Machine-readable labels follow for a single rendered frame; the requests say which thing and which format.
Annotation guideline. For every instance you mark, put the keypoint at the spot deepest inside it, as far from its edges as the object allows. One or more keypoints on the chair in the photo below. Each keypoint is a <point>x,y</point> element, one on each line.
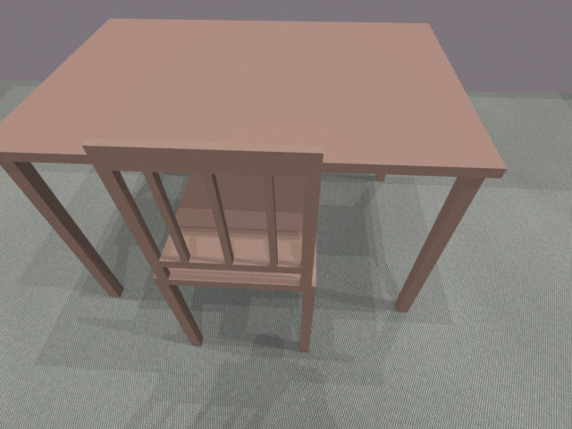
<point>247,218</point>

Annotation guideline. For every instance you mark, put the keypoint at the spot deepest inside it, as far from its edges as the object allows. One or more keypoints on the table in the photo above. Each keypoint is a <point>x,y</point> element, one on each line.
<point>381,97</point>

